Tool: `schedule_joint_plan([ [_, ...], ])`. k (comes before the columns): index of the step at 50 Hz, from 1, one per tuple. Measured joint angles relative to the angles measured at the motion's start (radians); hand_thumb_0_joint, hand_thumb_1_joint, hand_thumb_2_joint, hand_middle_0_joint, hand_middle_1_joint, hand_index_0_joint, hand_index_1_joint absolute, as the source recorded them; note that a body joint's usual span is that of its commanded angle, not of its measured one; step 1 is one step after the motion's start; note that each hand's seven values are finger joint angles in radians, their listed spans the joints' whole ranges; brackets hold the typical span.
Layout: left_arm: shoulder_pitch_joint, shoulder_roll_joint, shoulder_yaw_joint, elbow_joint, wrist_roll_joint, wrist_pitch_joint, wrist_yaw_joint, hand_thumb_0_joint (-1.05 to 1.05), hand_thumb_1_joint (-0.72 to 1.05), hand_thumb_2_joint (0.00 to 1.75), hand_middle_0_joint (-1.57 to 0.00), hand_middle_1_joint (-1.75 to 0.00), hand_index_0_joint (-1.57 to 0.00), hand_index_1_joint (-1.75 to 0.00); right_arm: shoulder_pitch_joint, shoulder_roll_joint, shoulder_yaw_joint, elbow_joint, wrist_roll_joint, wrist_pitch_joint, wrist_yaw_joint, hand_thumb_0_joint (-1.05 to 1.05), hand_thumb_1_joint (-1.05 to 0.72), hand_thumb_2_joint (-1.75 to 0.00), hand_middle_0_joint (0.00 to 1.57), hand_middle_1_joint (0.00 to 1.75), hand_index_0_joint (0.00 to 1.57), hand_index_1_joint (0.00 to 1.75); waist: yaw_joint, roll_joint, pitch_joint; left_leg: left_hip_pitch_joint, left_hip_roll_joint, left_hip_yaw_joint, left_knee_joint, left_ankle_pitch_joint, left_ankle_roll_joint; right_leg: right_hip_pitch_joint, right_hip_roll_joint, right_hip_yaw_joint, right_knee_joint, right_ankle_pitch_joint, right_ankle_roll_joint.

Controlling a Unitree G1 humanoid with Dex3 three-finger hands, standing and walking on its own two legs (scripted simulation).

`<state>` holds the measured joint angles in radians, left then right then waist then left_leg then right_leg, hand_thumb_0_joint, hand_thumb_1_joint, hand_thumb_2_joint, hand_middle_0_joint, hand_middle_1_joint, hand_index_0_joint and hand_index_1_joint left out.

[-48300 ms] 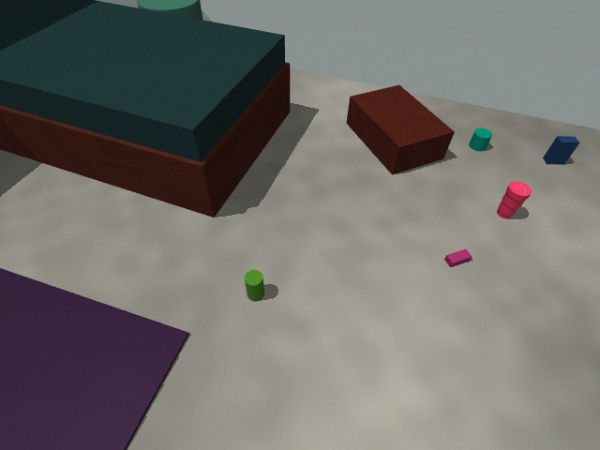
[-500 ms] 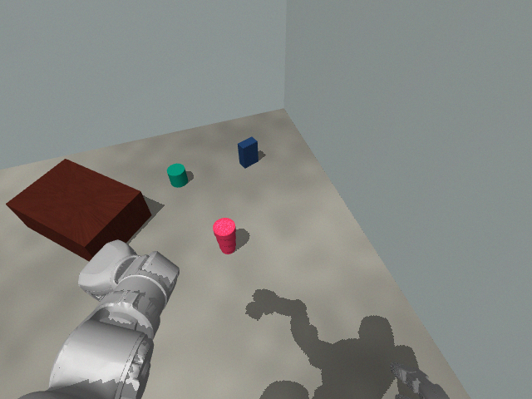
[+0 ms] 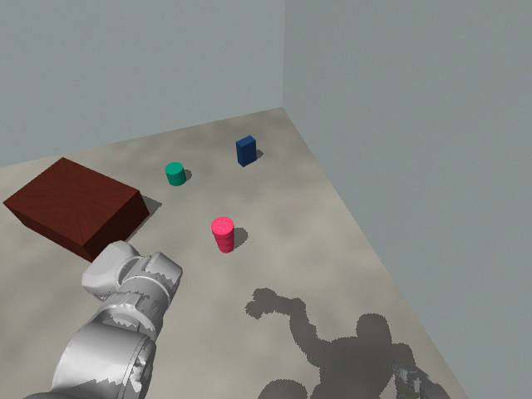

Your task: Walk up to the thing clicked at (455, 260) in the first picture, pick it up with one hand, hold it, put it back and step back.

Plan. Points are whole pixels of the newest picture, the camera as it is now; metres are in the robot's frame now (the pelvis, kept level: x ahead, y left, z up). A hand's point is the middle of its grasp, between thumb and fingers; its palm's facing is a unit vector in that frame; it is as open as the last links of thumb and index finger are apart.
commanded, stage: crouch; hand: left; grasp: from above
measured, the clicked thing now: (140, 287) +0.33 +0.23 -0.08
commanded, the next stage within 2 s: none
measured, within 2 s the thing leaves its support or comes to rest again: neither
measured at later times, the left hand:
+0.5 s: hand (144, 313) +0.31 +0.23 -0.15, palm faces -0.23 -0.34 -0.91, open 7.7 cm
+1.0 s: hand (180, 323) +0.38 +0.23 -0.40, palm faces -0.14 -0.39 -0.91, open 7.5 cm
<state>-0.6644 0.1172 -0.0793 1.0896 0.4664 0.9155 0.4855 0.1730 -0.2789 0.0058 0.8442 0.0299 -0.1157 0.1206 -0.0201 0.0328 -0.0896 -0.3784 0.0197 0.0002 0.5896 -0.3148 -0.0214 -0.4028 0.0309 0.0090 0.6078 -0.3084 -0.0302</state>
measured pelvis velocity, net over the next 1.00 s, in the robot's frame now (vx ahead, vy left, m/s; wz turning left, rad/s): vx -0.09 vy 0.01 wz -0.04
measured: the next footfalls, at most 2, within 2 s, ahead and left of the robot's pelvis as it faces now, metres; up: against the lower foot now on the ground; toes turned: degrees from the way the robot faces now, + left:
none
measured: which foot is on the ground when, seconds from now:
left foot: down 0.00-1.00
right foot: down 0.00-1.00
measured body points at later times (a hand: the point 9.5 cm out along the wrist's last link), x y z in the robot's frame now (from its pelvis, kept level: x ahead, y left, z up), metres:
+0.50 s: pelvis -0.02 +0.00 -0.05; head +0.06 +0.02 +0.39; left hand +0.32 +0.25 -0.09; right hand +0.07 -0.26 -0.17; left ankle -0.01 +0.13 -0.73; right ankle +0.00 -0.10 -0.73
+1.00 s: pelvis -0.09 +0.01 -0.27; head +0.13 +0.02 +0.12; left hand +0.39 +0.25 -0.35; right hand -0.07 -0.25 -0.41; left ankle -0.01 +0.13 -0.73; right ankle +0.00 -0.10 -0.73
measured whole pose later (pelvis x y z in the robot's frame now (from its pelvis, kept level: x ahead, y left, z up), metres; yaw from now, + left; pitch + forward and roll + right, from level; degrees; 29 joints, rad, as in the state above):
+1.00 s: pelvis -0.09 +0.01 -0.27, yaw -2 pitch +38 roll -3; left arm -1.16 0.44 0.25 1.55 0.58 0.55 0.70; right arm 0.13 -0.26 -0.01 0.92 -0.10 -0.16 0.22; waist -0.22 0.05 -0.17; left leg -1.89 0.03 -0.05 1.88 -0.65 -0.02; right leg -1.89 0.05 -0.05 1.82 -0.60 -0.02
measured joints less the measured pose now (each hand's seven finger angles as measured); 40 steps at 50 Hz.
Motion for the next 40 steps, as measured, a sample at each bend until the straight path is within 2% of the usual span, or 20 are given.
schedule_joint_plan([
  [6,-0.005,-0.002,-0.006,0.019,0.003,0.002,0.002,0.01,0.31,0.38,-0.83,-0.5,-0.84,-0.49,-0.003,0.002,-0.003,0.004,0.001,-0.001,0.0,0.01,-0.89,-0.89,0.2,0.3,0.2,0.3,-0.002,0.001,-0.006,0.0,0.001,0.001,-0.001,-0.001,0.001,0.001,0.001,0.001,-0.004,0.0,0.001],
  [11,-0.014,-0.006,0.008,0.075,0.003,-0.029,0.0,0.0,0.3,0.41,-0.81,-0.53,-0.83,-0.51,0.0,0.007,-0.008,0.006,-0.001,-0.011,0.003,0.01,-0.88,-0.89,0.2,0.3,0.2,0.3,-0.004,-0.006,-0.013,-0.024,0.001,0.002,0.01,-0.004,0.001,-0.023,0.001,0.002,0.006,-0.001,0.001],
  [17,-0.037,0.003,0.04,0.167,0.04,-0.106,0.031,0.0,0.29,0.43,-0.81,-0.55,-0.82,-0.53,0.003,0.015,-0.023,0.014,-0.02,-0.028,0.008,0.01,-0.87,-0.89,0.2,0.3,0.2,0.3,-0.018,-0.025,-0.021,-0.135,0.004,0.001,0.092,-0.029,0.001,-0.13,0.004,0.0,0.08,-0.021,0.001],
  [21,-0.083,0.021,0.086,0.248,0.073,-0.165,0.1,0.0,0.29,0.42,-0.81,-0.55,-0.83,-0.53,0.01,0.013,-0.038,0.02,-0.048,-0.043,0.021,0.01,-0.87,-0.88,0.2,0.3,0.2,0.3,-0.032,-0.043,-0.04,-0.287,0.007,0.002,0.223,-0.074,-0.001,-0.282,0.007,0.0,0.205,-0.06,0.002],
  [24,-0.136,0.043,0.142,0.318,0.083,-0.2,0.176,0.0,0.29,0.42,-0.81,-0.55,-0.83,-0.52,0.015,0.008,-0.052,0.024,-0.078,-0.053,0.038,0.01,-0.87,-0.88,0.2,0.3,0.2,0.3,-0.049,-0.054,-0.063,-0.436,0.008,0.002,0.355,-0.119,-0.001,-0.431,0.009,-0.001,0.333,-0.102,0.003],
  [26,-0.176,0.062,0.189,0.361,0.075,-0.219,0.231,0.01,0.29,0.42,-0.81,-0.54,-0.83,-0.52,0.014,0.003,-0.057,0.026,-0.099,-0.059,0.049,0.01,-0.87,-0.88,0.2,0.3,0.2,0.3,-0.062,-0.057,-0.071,-0.539,0.009,0.0,0.448,-0.148,0.0,-0.532,0.01,-0.003,0.422,-0.129,0.004],
  [28,-0.214,0.082,0.233,0.392,0.054,-0.235,0.28,0.01,0.29,0.42,-0.82,-0.53,-0.83,-0.5,0.011,-0.002,-0.059,0.028,-0.117,-0.061,0.059,0.01,-0.87,-0.88,0.2,0.3,0.2,0.3,-0.076,-0.055,-0.077,-0.641,0.009,-0.004,0.538,-0.174,0.002,-0.633,0.011,-0.008,0.507,-0.152,0.006],
  [30,-0.25,0.102,0.26,0.413,0.027,-0.244,0.315,0.01,0.29,0.42,-0.82,-0.51,-0.84,-0.49,0.006,-0.006,-0.056,0.03,-0.13,-0.062,0.068,0.01,-0.87,-0.89,0.2,0.3,0.2,0.3,-0.09,-0.051,-0.084,-0.745,0.009,-0.01,0.625,-0.197,0.002,-0.734,0.011,-0.014,0.589,-0.173,0.007],
  [32,-0.283,0.118,0.276,0.42,0.003,-0.257,0.336,0.01,0.29,0.43,-0.83,-0.49,-0.84,-0.47,-0.002,-0.01,-0.049,0.038,-0.137,-0.065,0.073,0.01,-0.88,-0.89,0.2,0.3,0.2,0.3,-0.102,-0.044,-0.09,-0.849,0.009,-0.016,0.71,-0.218,0.003,-0.834,0.011,-0.021,0.668,-0.191,0.007],
  [35,-0.337,0.147,0.303,0.43,-0.011,-0.286,0.348,0.01,0.29,0.44,-0.83,-0.48,-0.85,-0.46,-0.025,-0.009,-0.036,0.057,-0.143,-0.065,0.078,0.01,-0.88,-0.89,0.2,0.3,0.2,0.3,-0.123,-0.034,-0.096,-0.996,0.009,-0.027,0.832,-0.246,0.002,-0.977,0.012,-0.032,0.782,-0.216,0.007],
  [37,-0.372,0.171,0.319,0.436,-0.006,-0.305,0.344,0.01,0.29,0.44,-0.84,-0.47,-0.85,-0.46,-0.04,-0.006,-0.029,0.066,-0.144,-0.06,0.079,0.01,-0.88,-0.89,0.2,0.3,0.2,0.3,-0.138,-0.027,-0.096,-1.086,0.01,-0.033,0.908,-0.262,0.001,-1.065,0.012,-0.038,0.854,-0.23,0.006],
  [40,-0.42,0.209,0.33,0.449,0.023,-0.326,0.324,0.01,0.28,0.44,-0.85,-0.46,-0.86,-0.45,-0.054,0.0,-0.02,0.072,-0.144,-0.054,0.082,0.01,-0.88,-0.89,0.2,0.3,0.2,0.3,-0.159,-0.017,-0.099,-1.213,0.011,-0.039,1.012,-0.282,0.0,-1.19,0.014,-0.045,0.954,-0.247,0.006],
])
